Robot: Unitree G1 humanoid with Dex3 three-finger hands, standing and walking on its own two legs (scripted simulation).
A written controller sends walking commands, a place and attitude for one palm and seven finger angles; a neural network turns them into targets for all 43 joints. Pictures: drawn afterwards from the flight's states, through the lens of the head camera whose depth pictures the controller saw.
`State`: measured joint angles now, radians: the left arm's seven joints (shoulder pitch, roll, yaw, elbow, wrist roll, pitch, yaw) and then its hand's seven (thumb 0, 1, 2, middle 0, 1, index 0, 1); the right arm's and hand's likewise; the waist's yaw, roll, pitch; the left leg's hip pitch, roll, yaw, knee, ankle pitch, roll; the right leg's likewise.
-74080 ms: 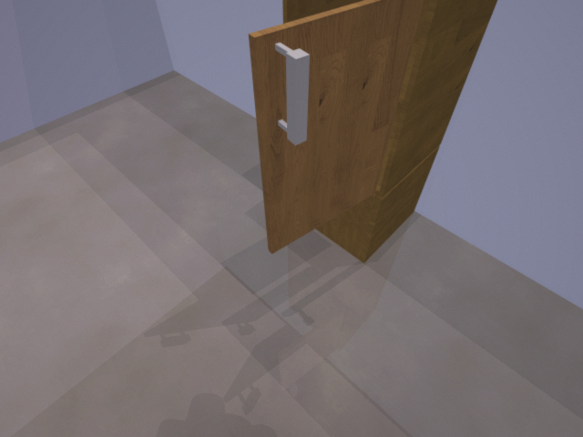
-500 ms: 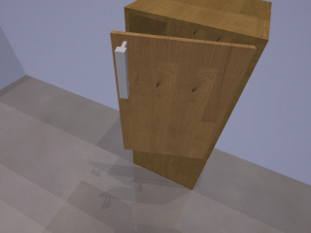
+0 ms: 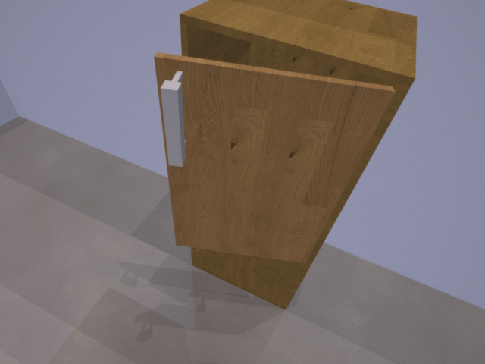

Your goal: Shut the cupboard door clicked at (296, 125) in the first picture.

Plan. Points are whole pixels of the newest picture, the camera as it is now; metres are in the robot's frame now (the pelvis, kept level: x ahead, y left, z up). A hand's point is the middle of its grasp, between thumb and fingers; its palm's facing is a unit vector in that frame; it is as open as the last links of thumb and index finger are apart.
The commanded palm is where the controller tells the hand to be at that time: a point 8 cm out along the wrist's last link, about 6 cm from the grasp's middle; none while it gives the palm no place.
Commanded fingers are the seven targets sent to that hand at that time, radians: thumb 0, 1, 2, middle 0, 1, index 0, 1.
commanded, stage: come to a stop and stand still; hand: left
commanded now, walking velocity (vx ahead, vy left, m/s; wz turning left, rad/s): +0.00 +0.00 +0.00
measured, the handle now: (177, 120) +0.48 +0.17 +0.15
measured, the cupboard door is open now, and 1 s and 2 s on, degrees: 18 18 18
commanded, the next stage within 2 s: look again from close up in 0.92 s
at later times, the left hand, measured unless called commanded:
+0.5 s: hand out of the picture +0.11 +0.17 -0.18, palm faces -0.01 -0.97 -0.23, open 7.4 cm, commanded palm none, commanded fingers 0.00 0.90 0.90 -0.20 -0.30 -0.20 -0.30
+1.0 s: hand out of the picture +0.03 +0.16 -0.17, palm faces +0.01 -0.98 -0.22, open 7.3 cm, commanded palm none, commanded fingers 0.00 0.90 0.90 -0.20 -0.30 -0.20 -0.30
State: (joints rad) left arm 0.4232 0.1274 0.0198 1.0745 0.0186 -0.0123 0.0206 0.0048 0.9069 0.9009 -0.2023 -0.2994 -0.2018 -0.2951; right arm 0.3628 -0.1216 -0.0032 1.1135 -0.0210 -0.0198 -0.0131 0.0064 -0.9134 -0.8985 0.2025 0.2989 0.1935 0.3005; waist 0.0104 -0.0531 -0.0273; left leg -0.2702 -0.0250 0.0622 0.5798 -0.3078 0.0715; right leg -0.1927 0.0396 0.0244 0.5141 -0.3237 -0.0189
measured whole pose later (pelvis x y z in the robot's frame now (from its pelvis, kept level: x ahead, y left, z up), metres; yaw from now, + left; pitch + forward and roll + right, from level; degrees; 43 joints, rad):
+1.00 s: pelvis +0.03 -0.02 +0.00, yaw +0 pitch -1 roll +0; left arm 0.30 0.17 -0.02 1.07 0.02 0.00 0.03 0.00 0.91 0.90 -0.20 -0.30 -0.20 -0.30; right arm 0.25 -0.18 0.00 1.01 -0.02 -0.01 -0.01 0.01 -0.93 -0.90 0.20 0.30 0.19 0.30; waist 0.01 0.01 0.03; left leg -0.17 -0.03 0.07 0.50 -0.31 0.04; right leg -0.28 -0.04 -0.04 0.51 -0.21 0.01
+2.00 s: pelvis +0.02 -0.06 -0.03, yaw +1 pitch +6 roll +2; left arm 0.41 0.18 0.14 0.16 -0.26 -0.53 -0.33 0.00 0.91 0.90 -0.34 -0.46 -0.34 -0.45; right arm 0.16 -0.26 -0.06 0.58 0.02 -0.30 0.00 0.01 -0.91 -0.90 0.20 0.30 0.19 0.30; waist -0.01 -0.05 -0.09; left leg -0.50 0.00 0.05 0.83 -0.44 -0.01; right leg -0.61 -0.04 -0.07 0.86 -0.37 -0.04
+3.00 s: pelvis +0.04 -0.03 -0.01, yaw +3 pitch +0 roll -1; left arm 0.28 0.28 0.22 -0.28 -0.30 0.02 -0.28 0.02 0.90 0.90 -1.24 -1.43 -1.24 -1.43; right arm 0.24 -0.25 0.07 0.54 0.05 -0.27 -0.07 0.01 -0.91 -0.90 0.21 0.30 0.20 0.30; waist 0.06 0.05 -0.05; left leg -0.26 0.00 0.00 0.66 -0.40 0.02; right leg -0.32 -0.03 -0.11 0.63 -0.31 -0.01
